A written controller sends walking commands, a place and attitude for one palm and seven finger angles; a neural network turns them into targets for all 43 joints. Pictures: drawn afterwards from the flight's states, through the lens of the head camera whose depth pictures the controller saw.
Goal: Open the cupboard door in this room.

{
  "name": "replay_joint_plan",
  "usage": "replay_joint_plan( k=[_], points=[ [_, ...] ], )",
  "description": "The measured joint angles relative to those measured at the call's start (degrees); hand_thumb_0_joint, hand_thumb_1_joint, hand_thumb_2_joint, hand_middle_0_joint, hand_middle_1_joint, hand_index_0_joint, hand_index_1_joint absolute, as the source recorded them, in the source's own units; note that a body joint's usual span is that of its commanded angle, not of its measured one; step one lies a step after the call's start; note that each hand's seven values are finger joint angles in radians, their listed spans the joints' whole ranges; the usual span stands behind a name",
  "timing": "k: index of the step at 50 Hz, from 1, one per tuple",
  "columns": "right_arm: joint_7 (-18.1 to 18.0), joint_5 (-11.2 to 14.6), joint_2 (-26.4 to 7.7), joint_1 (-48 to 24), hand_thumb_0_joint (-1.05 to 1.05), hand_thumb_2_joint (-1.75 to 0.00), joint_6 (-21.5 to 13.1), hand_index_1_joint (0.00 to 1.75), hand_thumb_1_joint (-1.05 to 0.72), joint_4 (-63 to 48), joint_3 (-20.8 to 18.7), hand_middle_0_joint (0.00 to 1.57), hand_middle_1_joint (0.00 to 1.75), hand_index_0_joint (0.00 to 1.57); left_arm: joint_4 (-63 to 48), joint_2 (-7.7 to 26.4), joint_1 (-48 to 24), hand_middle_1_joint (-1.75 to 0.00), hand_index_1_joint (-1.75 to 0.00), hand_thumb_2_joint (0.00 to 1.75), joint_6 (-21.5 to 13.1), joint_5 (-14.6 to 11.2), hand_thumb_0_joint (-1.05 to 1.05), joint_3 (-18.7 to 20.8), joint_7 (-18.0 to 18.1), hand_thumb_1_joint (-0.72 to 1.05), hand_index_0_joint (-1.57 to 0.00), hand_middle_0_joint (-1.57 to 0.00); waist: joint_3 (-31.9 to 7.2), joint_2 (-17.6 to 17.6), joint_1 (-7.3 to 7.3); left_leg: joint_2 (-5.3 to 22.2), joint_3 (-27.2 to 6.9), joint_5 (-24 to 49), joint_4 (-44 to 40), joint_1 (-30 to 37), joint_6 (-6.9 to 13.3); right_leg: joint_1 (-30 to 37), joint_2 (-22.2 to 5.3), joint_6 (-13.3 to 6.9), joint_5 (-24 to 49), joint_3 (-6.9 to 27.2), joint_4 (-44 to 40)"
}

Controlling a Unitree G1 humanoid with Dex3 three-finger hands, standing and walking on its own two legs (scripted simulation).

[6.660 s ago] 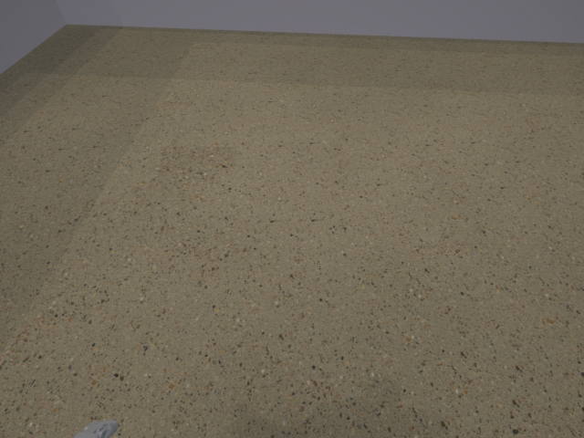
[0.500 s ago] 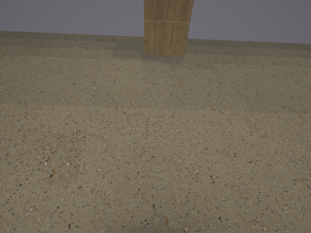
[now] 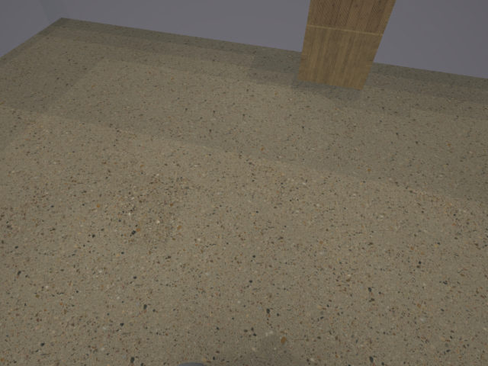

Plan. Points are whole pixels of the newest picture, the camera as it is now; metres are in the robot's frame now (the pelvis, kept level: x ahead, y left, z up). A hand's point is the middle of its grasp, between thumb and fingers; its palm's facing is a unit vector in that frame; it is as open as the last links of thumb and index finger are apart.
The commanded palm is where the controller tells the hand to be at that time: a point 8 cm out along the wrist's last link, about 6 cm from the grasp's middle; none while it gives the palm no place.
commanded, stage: stand and wait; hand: left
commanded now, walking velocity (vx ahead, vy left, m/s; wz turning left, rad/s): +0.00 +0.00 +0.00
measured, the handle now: out of the picture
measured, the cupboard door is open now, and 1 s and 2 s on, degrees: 0 0 0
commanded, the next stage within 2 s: turn or walk to find it in 0.56 s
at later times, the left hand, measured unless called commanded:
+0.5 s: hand out of the picture +0.00 +0.20 -0.17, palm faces +0.05 -0.98 -0.21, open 7.3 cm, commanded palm none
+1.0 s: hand out of the picture -0.02 +0.18 -0.17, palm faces +0.07 -0.98 -0.18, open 7.3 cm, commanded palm none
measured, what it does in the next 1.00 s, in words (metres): steps on the spot: left foot, then right foot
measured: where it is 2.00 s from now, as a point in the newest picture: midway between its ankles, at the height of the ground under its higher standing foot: outside the picture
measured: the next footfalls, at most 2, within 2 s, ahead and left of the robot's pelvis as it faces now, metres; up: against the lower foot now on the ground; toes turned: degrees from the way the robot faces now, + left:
left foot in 0.06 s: +0.02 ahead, +0.13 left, +0.00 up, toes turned +5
right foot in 0.40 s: +0.03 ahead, -0.10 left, +0.00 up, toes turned -3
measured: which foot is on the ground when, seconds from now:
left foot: up 0.00-0.04, down 0.06-1.00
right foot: down 0.00-0.06, up 0.08-0.38, down 0.40-1.00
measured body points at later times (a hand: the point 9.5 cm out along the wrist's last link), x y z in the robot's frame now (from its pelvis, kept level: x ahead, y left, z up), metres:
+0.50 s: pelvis -0.01 +0.02 +0.00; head -0.01 +0.01 +0.45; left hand +0.00 +0.25 -0.15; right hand +0.06 -0.20 -0.16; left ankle -0.02 +0.13 -0.73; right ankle -0.01 -0.10 -0.73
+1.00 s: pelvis -0.01 +0.02 +0.01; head +0.00 +0.01 +0.46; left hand -0.02 +0.23 -0.15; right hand -0.03 -0.19 -0.16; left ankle -0.02 +0.13 -0.73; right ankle -0.01 -0.10 -0.73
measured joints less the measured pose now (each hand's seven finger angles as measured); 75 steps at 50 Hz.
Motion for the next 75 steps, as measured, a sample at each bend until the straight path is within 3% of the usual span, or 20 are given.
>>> replay_joint_plan(
  k=[2, 4, 6, 10, 13, 17, 21, 25, 35, 53, 63, 75],
  points=[
    [-0.13, 0.1, 0.15, -0.9, 0.01, -0.9, -0.9, 0.3, -0.91, -0.56, 0.45, 0.19, 0.29, 0.19, 0.67, 0.91, 0.75, -0.3, -0.3, 0.89, 0.25, -0.25, 0.0, 0.33, 0.04, 0.91, -0.2, -0.2, -0.05, -0.49, 0.44, -0.14, 0.95, 5.07, -8.98, 3.75, 0.58, -1.2, -0.74, 1.01, -0.97, -0.73, 2.31],
    [-0.26, -0.09, 1.01, -2.26, 0.01, -0.9, -1.97, 0.3, -0.91, -0.83, 0.81, 0.19, 0.29, 0.19, 1.59, 2.34, 1.35, -0.3, -0.3, 0.89, 1.06, -0.7, 0.0, 0.81, 0.17, 0.91, -0.2, -0.2, 0.09, -2.2, 1.21, -1.04, 1.75, 7.37, -11.12, 4.5, 2.95, -3.52, -1.57, 1.87, -5.1, 0.69, 7.07],
    [-0.66, -0.33, 2.18, -3.38, 0.01, -0.9, -2.8, 0.3, -0.91, -1.15, 1.44, 0.19, 0.29, 0.19, 3.1, 3.39, 1.66, -0.3, -0.3, 0.89, 2.42, -0.77, 0.0, 1.12, 0.52, 0.91, -0.2, -0.2, -0.01, -3.08, 1.66, -1.32, 2.24, 6.22, -10.99, 4.67, 4.35, -6.32, -0.06, 1.94, -10.72, 4.26, 14.6],
    [-1.69, -0.32, 3.85, -4.61, 0.01, -0.9, -3.8, 0.3, -0.91, -0.8, 2.64, 0.19, 0.3, 0.19, 5.48, 3.86, 1.68, -0.3, -0.3, 0.89, 2.73, -0.83, 0.0, 1.1, 0.21, 0.91, -0.2, -0.2, -0.72, -2.62, 1.91, -1.7, 1.91, 8.44, -15.8, 6.8, 5.11, -8.95, 2.36, 1.99, -9.27, 7.46, 23.19],
    [-1.93, -0.12, 4.7, -5.15, 0.01, -0.9, -4.16, 0.3, -0.91, -0.07, 3.1, 0.2, 0.3, 0.2, 6.11, 3.17, 1.79, -0.3, -0.3, 0.89, 2.26, -0.89, 0.0, 0.5, 0.13, 0.91, -0.2, -0.19, -1.18, -1.82, 2.14, -2.15, 1.92, 10.16, -18.86, 8.36, 5.49, -7.91, 2.85, 2.33, -8.2, 7.96, 21.14],
    [-2.0, -0.13, 5.46, -5.06, 0.01, -0.9, -4.28, 0.3, -0.91, 1.03, 3.16, 0.2, 0.3, 0.2, 6.68, 1.45, 1.46, -0.3, -0.3, 0.89, 1.76, -0.93, 0.0, -0.49, 0.24, 0.91, -0.2, -0.19, -1.64, -0.73, 1.77, -2.88, 1.94, 10.87, -20.03, 9.17, 5.54, -4.06, 3.05, 2.32, -7.54, 7.9, 11.79],
    [-2.03, 0.38, 5.29, -4.23, 0.0, -0.9, -4.23, 0.3, -0.92, 2.77, 2.7, 0.2, 0.3, 0.2, 7.43, -0.42, 1.64, -0.3, -0.3, 0.89, 0.14, -0.75, 0.0, -1.45, 0.55, 0.91, -0.2, -0.19, -2.31, -0.15, 1.66, -3.52, 2.62, 9.28, -17.12, 8.43, 4.88, 1.3, 3.16, 1.15, 1.3, 7.68, -1.41],
    [-2.11, 0.39, 3.73, -2.34, 0.0, -0.9, -3.62, 0.3, -0.94, 4.37, 2.18, 0.2, 0.3, 0.2, 8.68, -2.83, 2.28, -0.3, -0.3, 0.89, -0.59, -0.7, 0.0, -2.36, 0.5, 0.91, -0.2, -0.2, -3.53, 1.76, 0.38, -2.6, 1.9, 9.82, -18.16, 9.27, 4.15, 2.29, 4.13, -0.35, 0.63, 6.83, -2.37],
    [-2.11, 0.13, 4.46, 4.39, 0.01, -0.9, -3.54, 0.3, -0.92, 8.98, 3.34, 0.19, 0.3, 0.19, 9.88, -2.33, 1.72, -0.3, -0.3, 0.89, -0.47, -1.47, 0.01, -1.97, 0.61, 0.92, -0.2, -0.2, -2.73, 0.32, -0.39, -1.66, 0.83, 11.31, -20.14, 9.14, 3.4, 2.91, 5.18, -1.15, 2.25, 5.66, -5.24],
    [-2.21, 0.23, 7.44, 4.13, 0.01, -0.9, -4.42, 0.3, -0.91, 8.57, 3.69, 0.19, 0.3, 0.19, 10.85, -3.52, 2.6, -0.3, -0.3, 0.89, -0.56, -1.41, 0.0, -1.95, 0.96, 0.91, -0.2, -0.2, -2.88, 0.58, -0.17, -1.75, 0.2, 11.58, -19.7, 8.32, 3.53, 2.71, 5.1, -1.08, 2.72, 5.02, -5.57],
    [-2.3, 0.05, 5.95, 2.65, 0.02, -0.9, -4.13, 0.3, -0.92, 7.42, 3.17, 0.19, 0.3, 0.2, 10.18, -3.2, 3.22, -0.3, -0.3, 0.89, -0.59, -1.18, 0.0, -1.51, 1.04, 0.91, -0.2, -0.2, -2.78, 0.19, 0.65, -2.33, -0.73, 10.83, -17.71, 6.62, 3.89, 1.64, 4.42, -0.75, 1.84, 4.13, -4.0],
    [-2.17, 0.17, 5.31, 2.28, 0.01, -0.9, -4.18, 0.3, -0.92, 6.63, 3.35, 0.19, 0.3, 0.19, 10.21, -2.88, 2.77, -0.3, -0.3, 0.89, -0.33, -1.18, 0.0, -1.39, 0.86, 0.91, -0.2, -0.2, -2.42, 0.34, 0.48, -2.73, -1.35, 11.32, -18.32, 6.83, 4.08, 2.26, 4.06, -0.5, 2.16, 3.48, -4.75]
  ],
)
